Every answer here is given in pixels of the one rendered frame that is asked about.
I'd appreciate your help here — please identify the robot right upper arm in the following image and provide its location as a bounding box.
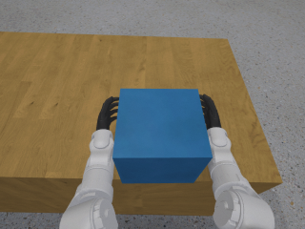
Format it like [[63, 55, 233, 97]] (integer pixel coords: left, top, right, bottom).
[[213, 189, 275, 229]]

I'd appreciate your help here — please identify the robot left hand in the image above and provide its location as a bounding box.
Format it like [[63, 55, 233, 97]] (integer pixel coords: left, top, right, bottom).
[[96, 96, 119, 131]]

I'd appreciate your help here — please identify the pedestal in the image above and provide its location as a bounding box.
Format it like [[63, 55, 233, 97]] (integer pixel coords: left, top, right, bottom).
[[0, 31, 283, 217]]

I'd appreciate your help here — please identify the robot right hand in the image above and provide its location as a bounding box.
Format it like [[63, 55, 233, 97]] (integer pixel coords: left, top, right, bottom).
[[199, 94, 222, 130]]

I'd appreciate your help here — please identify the robot right forearm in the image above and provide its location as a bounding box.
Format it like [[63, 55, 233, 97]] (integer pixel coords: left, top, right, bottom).
[[207, 127, 275, 226]]

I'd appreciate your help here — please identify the robot left forearm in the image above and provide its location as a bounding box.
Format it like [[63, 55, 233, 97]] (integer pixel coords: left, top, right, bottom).
[[59, 129, 114, 229]]

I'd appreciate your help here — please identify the robot left upper arm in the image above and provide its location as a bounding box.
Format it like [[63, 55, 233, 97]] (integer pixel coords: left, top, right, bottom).
[[59, 197, 118, 229]]

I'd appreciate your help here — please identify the carton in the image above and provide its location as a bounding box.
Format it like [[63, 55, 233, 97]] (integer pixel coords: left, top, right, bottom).
[[112, 88, 213, 184]]

